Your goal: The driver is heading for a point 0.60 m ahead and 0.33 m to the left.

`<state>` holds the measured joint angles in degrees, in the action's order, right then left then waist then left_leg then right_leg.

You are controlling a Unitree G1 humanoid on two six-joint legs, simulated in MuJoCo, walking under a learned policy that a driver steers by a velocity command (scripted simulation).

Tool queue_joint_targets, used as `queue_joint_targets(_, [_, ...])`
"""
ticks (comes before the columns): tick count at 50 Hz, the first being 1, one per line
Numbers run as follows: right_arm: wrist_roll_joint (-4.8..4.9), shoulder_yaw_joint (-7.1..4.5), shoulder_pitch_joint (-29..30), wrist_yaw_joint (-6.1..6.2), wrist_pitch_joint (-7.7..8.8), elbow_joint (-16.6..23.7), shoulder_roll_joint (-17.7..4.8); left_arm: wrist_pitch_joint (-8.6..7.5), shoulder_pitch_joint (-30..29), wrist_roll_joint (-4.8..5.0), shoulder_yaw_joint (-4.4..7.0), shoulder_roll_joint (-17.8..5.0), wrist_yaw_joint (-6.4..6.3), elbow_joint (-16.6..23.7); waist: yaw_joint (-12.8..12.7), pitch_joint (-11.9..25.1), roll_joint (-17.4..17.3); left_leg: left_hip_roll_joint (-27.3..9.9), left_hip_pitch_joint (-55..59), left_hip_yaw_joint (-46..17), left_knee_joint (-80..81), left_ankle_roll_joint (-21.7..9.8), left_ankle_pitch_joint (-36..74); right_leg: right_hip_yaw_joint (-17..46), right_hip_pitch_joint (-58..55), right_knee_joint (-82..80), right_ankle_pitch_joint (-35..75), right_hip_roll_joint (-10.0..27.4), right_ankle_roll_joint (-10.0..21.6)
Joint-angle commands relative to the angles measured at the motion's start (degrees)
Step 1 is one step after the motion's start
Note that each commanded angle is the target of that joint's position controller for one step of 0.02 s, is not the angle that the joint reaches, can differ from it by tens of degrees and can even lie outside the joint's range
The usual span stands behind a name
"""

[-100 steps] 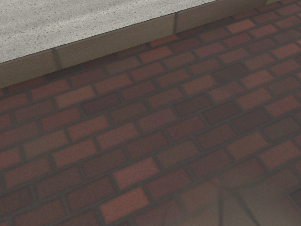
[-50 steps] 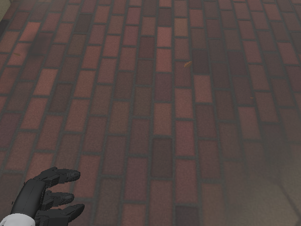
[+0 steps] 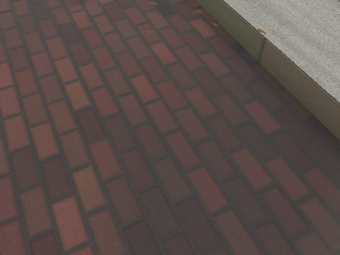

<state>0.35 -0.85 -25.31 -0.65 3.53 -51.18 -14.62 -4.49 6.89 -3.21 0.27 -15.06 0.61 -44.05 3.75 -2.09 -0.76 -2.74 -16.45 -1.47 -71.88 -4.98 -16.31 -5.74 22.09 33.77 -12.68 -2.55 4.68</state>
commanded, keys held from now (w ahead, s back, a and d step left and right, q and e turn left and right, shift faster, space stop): w+q+shift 0.58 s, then shift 0.42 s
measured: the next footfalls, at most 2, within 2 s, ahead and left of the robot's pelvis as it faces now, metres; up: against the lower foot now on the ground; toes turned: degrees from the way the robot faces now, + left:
left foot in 0.32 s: +0.51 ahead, +0.10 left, +0.00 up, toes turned +20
right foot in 0.74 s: +0.95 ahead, +0.12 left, +0.00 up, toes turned +39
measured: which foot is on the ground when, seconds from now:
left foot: up 0.00-0.30, down 0.32-0.72, up 0.74-1.00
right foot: down 0.00-0.32, up 0.34-0.72, down 0.74-1.00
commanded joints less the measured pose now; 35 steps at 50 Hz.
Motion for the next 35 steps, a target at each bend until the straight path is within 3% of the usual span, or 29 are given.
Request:
queue_joint_targets(1, [-1.18,-1.33,0.01,-1.12,-1.06,4.14,-5.01,-2.0,9.39,1.03,2.66,-6.1,-0.78,-1.38,-3.52,1.44,2.4,-5.42,-20.23,-3.14,-2.49,0.23,2.74,20.53,-16.6,-23.35,-3.29,17.79,5.02])
queue_joint_targets(4, [-1.83,-1.47,7.17,-2.18,-3.24,6.71,-3.48,-3.59,10.38,2.65,2.35,-4.09,-0.34,-3.64,-2.31,-3.17,3.23,-7.22,-25.34,-1.64,0.82,1.23,5.18,9.33,-14.78,-26.97,8.12,15.44,2.6])
queue_joint_targets(7, [-1.15,-0.58,15.14,-2.97,-3.01,10.58,-1.86,-4.35,9.99,2.12,2.03,-3.4,0.01,-4.38,-1.96,-5.44,4.61,-5.51,-25.07,3.26,10.11,0.94,15.75,-3.02,-12.12,-28.12,22.53,10.81,0.05])
queue_joint_targets(9, [-0.87,-0.16,19.36,-3.69,-2.64,11.96,-2.35,-4.58,10.52,2.35,2.0,-4.49,-0.32,-4.74,-2.29,-5.84,2.18,-3.04,-20.55,7.89,20.31,-0.54,21.81,-7.86,-12.47,-28.97,29.93,8.94,-1.86])
queue_joint_targets(11, [-1.22,-0.03,21.66,-4.34,-2.34,12.63,-3.18,-4.74,12.79,2.7,2.28,-7.17,-1.11,-5.12,-2.4,-5.14,1.44,0.97,-15.14,12.37,28.42,-2.33,26.09,-10.13,-16.99,-26.43,48.27,10.29,-3.53])
queue_joint_targets(13, [-1.34,-0.6,16.98,-4.32,-2.29,11.13,-5.64,-3.58,13.93,2.4,3.12,-11.06,-2.54,-4.53,0.65,-0.35,4.77,5.72,-8.23,14.89,30.41,-3.83,22.44,-10.15,-23.66,-16.06,70.38,12.2,-4.89])
queue_joint_targets(14, [-1.38,-1.39,9.93,-4.06,-2.41,9.3,-7.79,-2.49,12.24,1.9,3.66,-12.88,-3.26,-3.54,4.83,3.88,6.51,7.66,-0.66,14.48,30.15,-4.88,18.88,-9.4,-24.26,-6.66,77.21,13.56,-5.11])
queue_joint_targets(15, [-1.52,-2.74,-1.3,-3.47,-2.62,6.2,-10.45,-1.3,9.19,1.42,4.18,-14.34,-3.56,-2.32,10.61,8.87,7.3,8.81,11.02,12.39,29.1,-6.73,14.7,-8.1,-20.83,7.6,79.12,14.8,-4.68])
queue_joint_targets(16, [-1.28,-4.51,-12.97,-2.28,-2.66,2.68,-13.22,-0.3,6.16,1.0,4.56,-14.91,-3.15,-1.34,15.87,12.39,4.7,7.71,23.85,6.89,32.56,-9.64,10.61,-6.98,-12.62,28.6,65.4,13.51,-4.01])
queue_joint_targets(17, [0.77,-6.24,-10.04,-0.99,-3.35,2.52,-15.76,-0.47,3.11,0.84,3.66,-9.35,-1.69,-1.23,13.51,7.28,-8.24,4.1,28.59,-0.8,37.31,-11.5,9.62,-6.07,2.56,53.64,2.74,0.49,-4.16])
queue_joint_targets(18, [-1.81,-7.3,-3.2,-0.95,-3.99,4.95,-23.52,-1.85,11.81,1.46,1.69,-4.55,-1.45,5.82,1.14,14.65,-17.07,-8.69,42.25,-30.73,40.34,-23.78,16.06,3.82,24.75,70.43,-16.62,-2.37,-7.45])
queue_joint_targets(19, [-1.48,-7.75,-1.66,-0.24,-4.22,7.98,-22.0,-3.43,8.59,1.03,0.98,-6.86,-1.47,7.61,4.46,20.53,-6.59,-13.67,44.05,-46.58,54.01,-26.89,-5.3,12.33,30.88,68.46,-13.23,-0.22,-6.24])
queue_joint_targets(20, [-1.65,-6.62,-0.04,0.64,-3.93,7.39,-16.48,-4.22,5.17,0.83,1.02,-8.78,-1.24,7.34,2.25,9.08,3.46,-12.79,31.83,-45.22,59.94,-22.34,-12.48,13.05,30.98,59.59,-8.91,3.43,-5.21])
queue_joint_targets(21, [-1.55,-5.75,2.17,0.78,-3.35,6.48,-13.54,-3.95,3.57,0.48,1.02,-8.5,-1.08,7.69,-1.4,3.41,7.28,-10.51,20.79,-39.83,60.25,-19.22,-9.43,12.59,26.53,51.74,-7.1,6.03,-5.43])
queue_joint_targets(22, [-1.41,-5.35,3.35,0.97,-2.32,6.61,-13.13,-2.77,3.47,-0.68,0.62,-7.69,-1.09,7.45,-3.45,0.26,7.96,-7.66,12.52,-34.57,59.66,-17.92,-2.35,12.4,22.4,48.15,-8.12,7.09,-6.15])
queue_joint_targets(24, [-0.98,-4.54,4.81,0.87,-0.64,6.82,-11.61,0.3,4.09,-1.46,0.04,-6.44,-0.87,7.57,-6.44,-2.65,7.79,-2.92,-0.88,-26.58,61.17,-16.55,2.17,11.14,15.21,39.3,-9.22,9.37,-8.16])
queue_joint_targets(27, [-0.65,-5.08,5.47,0.47,0.73,7.76,-12.71,0.98,-5.0,-0.4,-1.21,-4.02,0.19,12.06,-4.68,-4.32,4.1,2.67,-10.02,-19.08,62.98,-14.44,8.31,7.34,8.16,20.46,2.01,9.62,-9.37])
queue_joint_targets(29, [-0.32,-5.68,4.62,-0.05,0.77,8.02,-13.14,0.83,-9.29,1.17,-1.77,-2.68,0.69,13.65,-1.77,-3.08,1.13,4.73,-8.62,-17.49,62.21,-11.21,13.17,5.95,3.36,8.78,13.64,7.48,-8.82])
queue_joint_targets(30, [-0.09,-5.83,3.54,-0.25,0.69,7.55,-13.14,0.61,-9.41,1.46,-1.79,-2.57,0.68,13.54,-0.79,-2.47,0.52,4.74,-5.54,-16.23,60.16,-9.78,22.03,4.85,1.96,4.65,18.05,6.05,-8.15])
queue_joint_targets(33, [0.27,-5.92,-2.27,0.15,0.16,5.36,-12.46,-0.62,-9.28,0.58,-1.2,-3.79,-0.16,13.33,2.29,0.94,-0.89,3.75,7.39,-15.68,51.35,-5.2,41.33,4.06,-0.11,-4.15,21.1,2.12,-5.68])
queue_joint_targets(34, [-0.04,-6.01,-2.62,0.65,0.15,5.15,-12.99,-1.04,-6.35,0.17,-0.49,-5.31,-0.73,12.4,1.21,3.17,-2.12,3.37,11.15,-16.52,46.77,-3.44,47.52,4.35,-2.92,-5.92,19.54,0.25,-4.92])
queue_joint_targets(35, [-0.34,-6.27,-1.07,1.05,0.17,5.45,-14.23,-1.56,-0.69,0.19,0.4,-7.2,-1.25,10.79,-2.08,6.0,-3.47,3.14,13.29,-16.62,39.63,-1.62,51.52,4.97,-7.72,-7.26,19.4,-0.26,-4.15])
